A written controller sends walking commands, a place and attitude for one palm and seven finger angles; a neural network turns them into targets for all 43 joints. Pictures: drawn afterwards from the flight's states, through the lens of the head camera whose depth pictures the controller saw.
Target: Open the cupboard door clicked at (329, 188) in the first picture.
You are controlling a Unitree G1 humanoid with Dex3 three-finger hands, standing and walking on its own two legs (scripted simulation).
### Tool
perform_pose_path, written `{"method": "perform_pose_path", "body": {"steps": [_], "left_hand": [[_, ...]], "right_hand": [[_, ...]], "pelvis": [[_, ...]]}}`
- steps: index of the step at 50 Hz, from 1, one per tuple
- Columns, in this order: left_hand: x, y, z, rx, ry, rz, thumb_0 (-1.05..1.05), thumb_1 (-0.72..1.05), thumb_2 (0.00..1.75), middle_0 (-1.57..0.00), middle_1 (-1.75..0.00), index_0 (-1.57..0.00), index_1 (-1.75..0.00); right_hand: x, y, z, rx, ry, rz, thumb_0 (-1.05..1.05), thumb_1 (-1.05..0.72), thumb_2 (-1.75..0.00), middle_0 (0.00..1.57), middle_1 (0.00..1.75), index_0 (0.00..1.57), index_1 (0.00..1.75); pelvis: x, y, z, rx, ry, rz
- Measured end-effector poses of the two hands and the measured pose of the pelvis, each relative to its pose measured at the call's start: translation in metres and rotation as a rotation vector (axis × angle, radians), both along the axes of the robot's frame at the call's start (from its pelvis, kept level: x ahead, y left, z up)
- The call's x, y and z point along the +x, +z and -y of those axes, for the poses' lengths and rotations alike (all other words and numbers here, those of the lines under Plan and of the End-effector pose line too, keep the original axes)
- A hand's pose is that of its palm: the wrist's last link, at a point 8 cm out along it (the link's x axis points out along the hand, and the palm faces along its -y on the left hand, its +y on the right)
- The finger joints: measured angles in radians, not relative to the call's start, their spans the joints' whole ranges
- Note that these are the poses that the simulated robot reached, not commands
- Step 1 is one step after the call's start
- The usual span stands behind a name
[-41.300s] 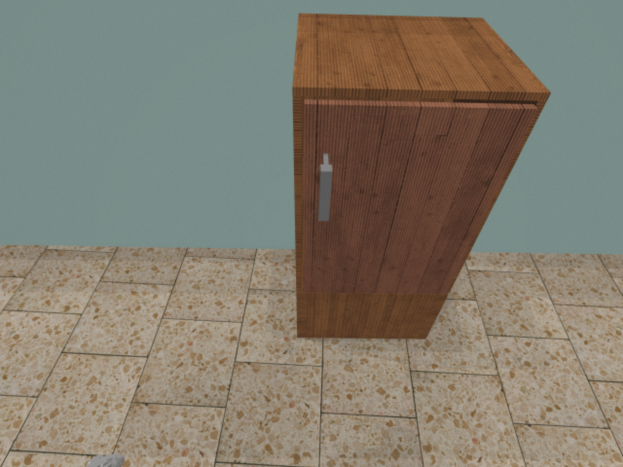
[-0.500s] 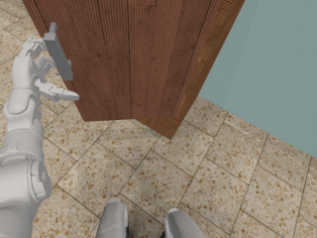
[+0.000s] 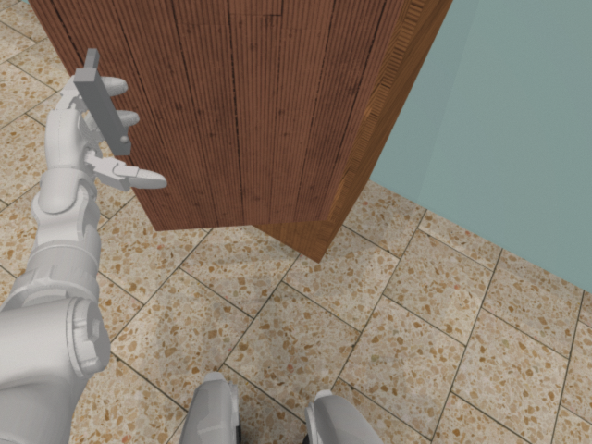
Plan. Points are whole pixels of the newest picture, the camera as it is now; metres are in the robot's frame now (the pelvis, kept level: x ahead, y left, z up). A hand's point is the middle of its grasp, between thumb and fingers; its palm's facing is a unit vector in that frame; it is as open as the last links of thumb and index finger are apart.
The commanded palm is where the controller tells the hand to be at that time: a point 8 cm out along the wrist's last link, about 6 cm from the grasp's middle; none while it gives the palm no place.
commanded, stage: slide the fingers in behind the handle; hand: left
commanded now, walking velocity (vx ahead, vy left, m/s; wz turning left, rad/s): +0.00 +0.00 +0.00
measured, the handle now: (108, 105) +0.55 +0.22 +0.08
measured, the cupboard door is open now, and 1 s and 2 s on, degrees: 37 37 69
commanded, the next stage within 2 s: close the thumb around the handle in 0.24 s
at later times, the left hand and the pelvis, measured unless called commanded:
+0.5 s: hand (125, 138) +0.50 +0.20 +0.07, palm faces +0.07 -1.00 -0.01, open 13.4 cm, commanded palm +0.48 +0.23 +0.07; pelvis +0.00 +0.00 +0.00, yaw +0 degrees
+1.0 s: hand (123, 140) +0.50 +0.20 +0.07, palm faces +0.07 -1.00 +0.00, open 5.8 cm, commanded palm +0.48 +0.23 +0.07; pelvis +0.00 +0.00 +0.00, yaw +0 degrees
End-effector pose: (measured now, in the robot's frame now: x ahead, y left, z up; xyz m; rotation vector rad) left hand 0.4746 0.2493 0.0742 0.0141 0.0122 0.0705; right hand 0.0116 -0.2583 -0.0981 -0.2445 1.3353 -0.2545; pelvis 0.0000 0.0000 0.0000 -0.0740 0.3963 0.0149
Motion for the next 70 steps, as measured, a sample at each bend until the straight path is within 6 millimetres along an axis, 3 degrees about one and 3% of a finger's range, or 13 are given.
{"method": "perform_pose_path", "body": {"steps": [19, 24, 31, 48, 63, 70], "left_hand": [[0.001, 0.0, 0.001, -0.003, 0.007, 0.002, -0.01, -0.49, 0.3, -0.3, -1.2, -0.29, -1.2], [0.002, 0.0, 0.001, -0.005, 0.001, 0.001, -0.01, -0.42, 0.33, -0.3, -1.21, -0.29, -1.21], [0.001, 0.0, -0.002, -0.009, -0.002, 0.005, -0.01, -0.15, 0.45, -0.32, -1.24, -0.32, -1.24], [0.0, -0.001, -0.003, -0.011, -0.002, 0.008, 0.01, 0.71, 0.81, -0.38, -1.33, -0.38, -1.33], [-0.003, -0.001, -0.001, -0.009, 0.008, 0.008, 0.01, 0.73, 0.8, -0.35, -1.35, -0.35, -1.35], [-0.02, -0.001, 0.002, -0.01, -0.006, 0.015, 0.01, 0.73, 0.77, -0.34, -1.34, -0.34, -1.35]], "right_hand": [[-0.002, 0.0, 0.006, -0.008, 0.002, -0.019, 0.01, -0.91, -0.9, 0.2, 0.3, 0.2, 0.3], [0.0, 0.001, 0.005, -0.008, 0.002, -0.01, 0.01, -0.91, -0.9, 0.2, 0.3, 0.2, 0.3], [0.003, 0.001, 0.003, -0.008, 0.002, -0.001, 0.01, -0.91, -0.9, 0.2, 0.3, 0.2, 0.3], [0.003, 0.001, -0.001, -0.011, 0.006, 0.001, 0.01, -0.91, -0.9, 0.2, 0.3, 0.2, 0.3], [-0.002, 0.002, -0.002, -0.003, -0.006, -0.011, 0.01, -0.91, -0.9, 0.2, 0.3, 0.2, 0.3], [0.008, 0.006, -0.003, 0.018, -0.02, 0.014, 0.01, -0.91, -0.9, 0.2, 0.3, 0.2, 0.3]], "pelvis": [[0.0, 0.0, 0.002, 0.001, 0.004, -0.005], [0.001, 0.0, 0.002, 0.001, 0.003, -0.004], [0.002, 0.0, 0.001, 0.0, 0.0, -0.003], [0.001, 0.0, -0.003, -0.005, 0.003, -0.003], [0.001, 0.002, -0.003, -0.001, -0.001, 0.001], [0.007, 0.009, -0.002, 0.012, -0.013, 0.018]]}}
